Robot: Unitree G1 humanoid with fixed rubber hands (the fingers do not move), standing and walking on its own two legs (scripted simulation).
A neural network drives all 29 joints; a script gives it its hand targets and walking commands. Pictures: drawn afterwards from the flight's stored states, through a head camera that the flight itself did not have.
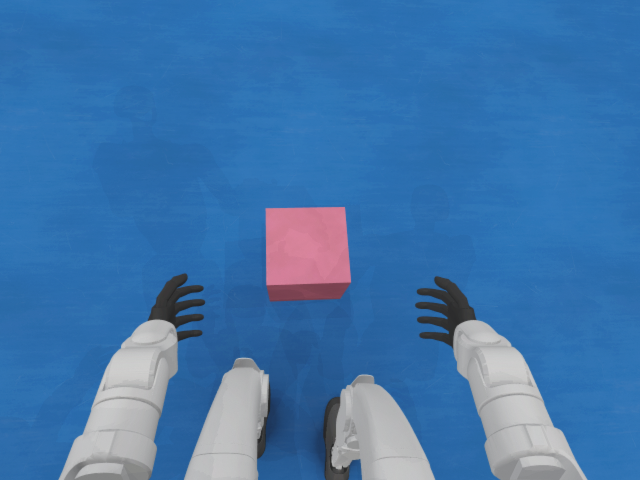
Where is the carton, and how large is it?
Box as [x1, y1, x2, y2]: [266, 207, 350, 301]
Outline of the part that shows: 344,207 266,208 266,285 270,301 339,298 350,282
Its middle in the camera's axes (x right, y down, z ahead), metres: -0.03 +0.04 +1.05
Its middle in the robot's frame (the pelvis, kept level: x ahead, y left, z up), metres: +0.53 +0.01 -0.58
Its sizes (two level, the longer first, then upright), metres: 0.201 0.197 0.206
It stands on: the floor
